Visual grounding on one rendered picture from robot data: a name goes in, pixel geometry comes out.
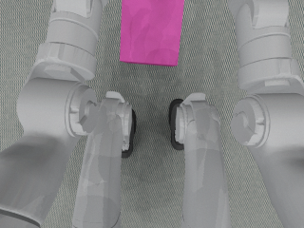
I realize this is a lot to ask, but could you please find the right robot forearm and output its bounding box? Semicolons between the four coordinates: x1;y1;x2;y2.
227;0;304;96

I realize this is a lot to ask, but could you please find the robot left upper arm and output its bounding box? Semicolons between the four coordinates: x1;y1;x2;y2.
0;77;100;228

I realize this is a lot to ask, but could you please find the right robot foot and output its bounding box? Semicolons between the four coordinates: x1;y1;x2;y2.
168;99;184;151

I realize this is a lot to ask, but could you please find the robot foot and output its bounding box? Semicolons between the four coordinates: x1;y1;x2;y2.
121;109;137;159
168;99;184;151

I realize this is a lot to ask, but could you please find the left robot foot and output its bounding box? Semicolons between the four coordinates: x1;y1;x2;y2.
121;109;137;159

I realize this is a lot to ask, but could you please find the robot right upper arm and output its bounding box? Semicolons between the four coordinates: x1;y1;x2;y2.
230;93;304;228

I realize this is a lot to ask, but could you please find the left robot forearm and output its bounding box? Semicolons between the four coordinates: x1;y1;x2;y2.
16;0;109;119

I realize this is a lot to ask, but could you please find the carton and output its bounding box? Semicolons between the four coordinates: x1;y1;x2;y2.
120;0;184;67

